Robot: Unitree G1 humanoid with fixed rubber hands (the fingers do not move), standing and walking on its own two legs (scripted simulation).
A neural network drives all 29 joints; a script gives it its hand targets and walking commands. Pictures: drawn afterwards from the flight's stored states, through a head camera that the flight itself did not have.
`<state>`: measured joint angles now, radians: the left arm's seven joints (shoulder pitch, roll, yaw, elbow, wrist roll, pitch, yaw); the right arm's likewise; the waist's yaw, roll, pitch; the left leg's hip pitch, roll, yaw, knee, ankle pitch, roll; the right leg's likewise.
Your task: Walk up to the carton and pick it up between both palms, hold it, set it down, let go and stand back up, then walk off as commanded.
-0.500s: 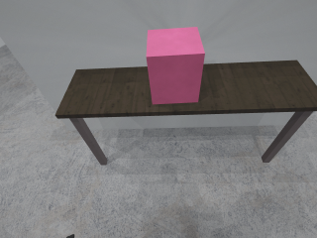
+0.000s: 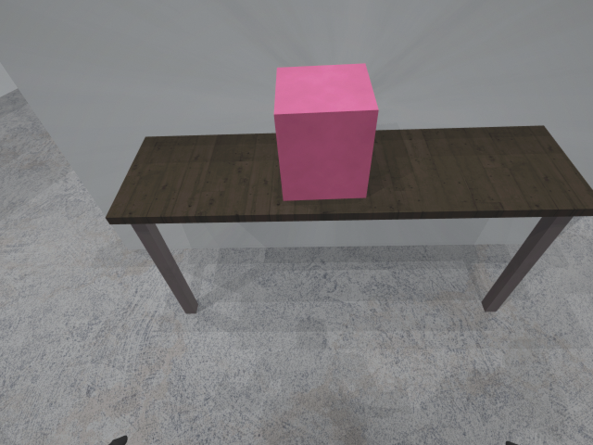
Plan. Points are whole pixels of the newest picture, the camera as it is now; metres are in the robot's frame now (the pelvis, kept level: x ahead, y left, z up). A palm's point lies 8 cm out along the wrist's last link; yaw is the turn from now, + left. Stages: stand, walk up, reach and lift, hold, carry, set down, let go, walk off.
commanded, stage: stand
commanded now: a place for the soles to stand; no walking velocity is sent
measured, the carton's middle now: (322, 134) +0.80 -0.01 -0.05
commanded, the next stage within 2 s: none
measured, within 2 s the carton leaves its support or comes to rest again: neither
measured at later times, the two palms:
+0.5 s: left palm out of the picture +0.11 +0.29 -0.10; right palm out of the picture +0.09 -0.28 -0.12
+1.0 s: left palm out of the picture +0.12 +0.29 -0.10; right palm out of the picture +0.10 -0.28 -0.11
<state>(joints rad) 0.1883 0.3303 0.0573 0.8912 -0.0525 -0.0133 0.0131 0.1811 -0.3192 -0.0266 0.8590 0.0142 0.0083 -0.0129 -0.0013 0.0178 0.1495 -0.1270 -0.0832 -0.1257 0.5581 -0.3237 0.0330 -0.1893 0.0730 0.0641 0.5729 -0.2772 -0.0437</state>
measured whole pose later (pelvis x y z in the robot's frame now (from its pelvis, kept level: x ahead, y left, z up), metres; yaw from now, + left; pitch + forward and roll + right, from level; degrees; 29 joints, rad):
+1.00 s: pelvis +0.02 +0.00 +0.01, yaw +0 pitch -6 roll +0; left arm 0.11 0.32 0.06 1.00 -0.05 -0.01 0.01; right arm 0.18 -0.32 -0.03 0.96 0.01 0.01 -0.01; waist 0.00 0.02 0.15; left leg -0.02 -0.07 -0.13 0.41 -0.28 0.02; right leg -0.08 0.07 0.07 0.44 -0.24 -0.04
